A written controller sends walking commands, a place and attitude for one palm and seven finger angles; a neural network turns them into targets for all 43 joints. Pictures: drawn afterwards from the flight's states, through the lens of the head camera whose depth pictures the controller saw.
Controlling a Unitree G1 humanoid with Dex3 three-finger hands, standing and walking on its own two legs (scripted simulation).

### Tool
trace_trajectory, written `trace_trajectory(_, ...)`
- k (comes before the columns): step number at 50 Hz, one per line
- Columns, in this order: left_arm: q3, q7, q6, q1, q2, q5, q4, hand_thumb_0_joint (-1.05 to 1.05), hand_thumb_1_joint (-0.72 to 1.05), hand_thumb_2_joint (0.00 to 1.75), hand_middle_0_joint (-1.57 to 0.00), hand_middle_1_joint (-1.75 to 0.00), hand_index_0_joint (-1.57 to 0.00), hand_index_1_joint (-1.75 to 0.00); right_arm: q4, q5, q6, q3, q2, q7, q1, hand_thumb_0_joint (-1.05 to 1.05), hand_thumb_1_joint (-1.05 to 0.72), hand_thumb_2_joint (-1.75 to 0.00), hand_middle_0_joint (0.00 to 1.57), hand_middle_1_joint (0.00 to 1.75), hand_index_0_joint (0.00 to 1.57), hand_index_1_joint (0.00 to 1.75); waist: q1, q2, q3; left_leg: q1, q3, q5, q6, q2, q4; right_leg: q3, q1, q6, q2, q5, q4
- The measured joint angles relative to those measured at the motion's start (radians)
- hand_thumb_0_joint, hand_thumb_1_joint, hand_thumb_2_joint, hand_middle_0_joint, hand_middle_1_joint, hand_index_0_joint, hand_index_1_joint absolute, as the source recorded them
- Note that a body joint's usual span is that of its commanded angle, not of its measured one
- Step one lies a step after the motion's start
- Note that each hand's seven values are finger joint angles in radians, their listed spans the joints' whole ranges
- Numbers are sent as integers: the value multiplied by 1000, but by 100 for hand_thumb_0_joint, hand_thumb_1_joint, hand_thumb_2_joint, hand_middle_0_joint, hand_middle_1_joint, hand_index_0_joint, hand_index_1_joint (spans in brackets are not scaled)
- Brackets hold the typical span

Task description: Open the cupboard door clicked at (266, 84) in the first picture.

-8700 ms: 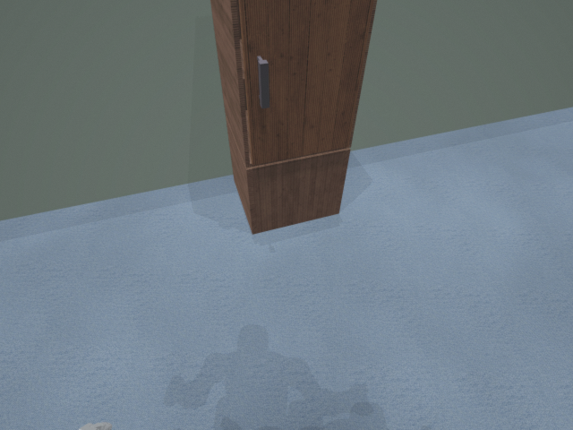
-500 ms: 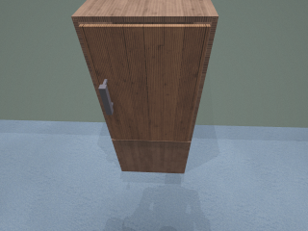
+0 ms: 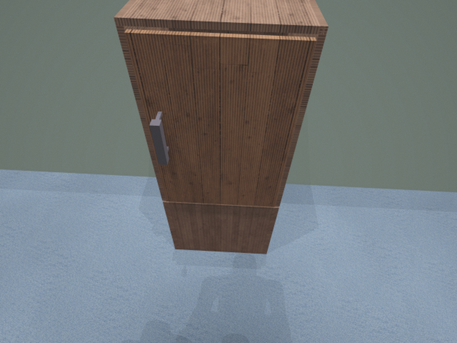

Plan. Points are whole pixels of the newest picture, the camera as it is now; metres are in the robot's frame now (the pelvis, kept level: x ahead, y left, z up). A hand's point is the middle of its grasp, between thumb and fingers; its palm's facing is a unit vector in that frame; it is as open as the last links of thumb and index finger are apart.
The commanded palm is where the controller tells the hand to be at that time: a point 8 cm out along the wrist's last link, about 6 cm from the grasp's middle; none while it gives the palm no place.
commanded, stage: look again from close up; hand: left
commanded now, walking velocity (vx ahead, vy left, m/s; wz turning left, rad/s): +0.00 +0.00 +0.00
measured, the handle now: (161, 138) +0.61 +0.22 -0.02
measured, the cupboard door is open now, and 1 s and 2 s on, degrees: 0 0 0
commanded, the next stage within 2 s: raise the hand with hooked fingers in 0.54 s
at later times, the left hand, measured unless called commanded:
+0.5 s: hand out of the picture +0.03 +0.21 -0.17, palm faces +0.01 -0.97 -0.23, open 7.3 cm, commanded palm none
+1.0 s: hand (122, 306) +0.19 +0.21 -0.06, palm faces -0.02 -1.00 -0.03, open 8.2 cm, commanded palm +0.16 +0.27 -0.06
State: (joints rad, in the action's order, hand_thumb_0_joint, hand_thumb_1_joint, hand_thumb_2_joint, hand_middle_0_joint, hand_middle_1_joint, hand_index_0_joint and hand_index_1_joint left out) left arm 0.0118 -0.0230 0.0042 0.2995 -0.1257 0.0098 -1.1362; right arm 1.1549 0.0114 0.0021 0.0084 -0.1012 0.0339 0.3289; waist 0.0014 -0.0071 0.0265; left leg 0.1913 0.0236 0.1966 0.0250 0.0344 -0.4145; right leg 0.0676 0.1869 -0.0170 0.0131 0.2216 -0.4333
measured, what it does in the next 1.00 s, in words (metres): lowers itself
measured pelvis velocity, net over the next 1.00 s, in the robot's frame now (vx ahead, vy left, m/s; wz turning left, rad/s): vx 0.00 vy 0.00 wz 0.00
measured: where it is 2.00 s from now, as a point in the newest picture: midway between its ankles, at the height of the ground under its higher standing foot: outside the picture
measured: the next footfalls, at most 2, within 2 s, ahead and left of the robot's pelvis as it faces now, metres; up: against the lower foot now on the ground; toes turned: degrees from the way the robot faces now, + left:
none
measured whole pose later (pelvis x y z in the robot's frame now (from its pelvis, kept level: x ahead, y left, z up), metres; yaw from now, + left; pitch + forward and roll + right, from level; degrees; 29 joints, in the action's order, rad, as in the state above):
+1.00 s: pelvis +0.00 +0.00 -0.09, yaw +0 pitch +13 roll +1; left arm 0.24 0.44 -0.58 0.35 -0.22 -0.30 -0.25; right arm 0.53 -0.02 -0.28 0.09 -0.27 0.01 0.13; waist 0.01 -0.05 -0.14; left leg 0.82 0.01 0.50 0.03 0.03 -1.10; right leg 0.05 0.82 -0.02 0.04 0.51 -1.12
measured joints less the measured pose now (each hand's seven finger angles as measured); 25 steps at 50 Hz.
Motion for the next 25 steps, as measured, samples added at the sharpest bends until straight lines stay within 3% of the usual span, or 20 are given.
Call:
trace_trajectory(4,-13,-14,-19,14,14,8,4,0,91,90,-20,-30,-20,-29,-23,-2,1,-2,-9,-9,-12,0,-91,-90,20,30,20,30,4,17,2,37,-2,29,-4,8,-59,1,14,5,-7,2,-10)
trace_trajectory(9,-21,-11,-25,34,14,12,23,0,91,90,-20,-30,-20,-29,-87,6,-8,0,-36,-16,-6,1,-92,-90,20,30,20,30,-14,32,-11,76,-3,79,-23,-8,-145,-1,50,18,12,52,-94)
trace_trajectory(25,-12,-6,-25,-17,-44,10,57,0,91,90,-20,-30,-20,-29,-86,2,-30,-13,-70,-11,-37,1,-93,-90,20,30,20,30,1,22,-9,9,30,68,-47,-47,-64,-32,19,46,50,64,-74)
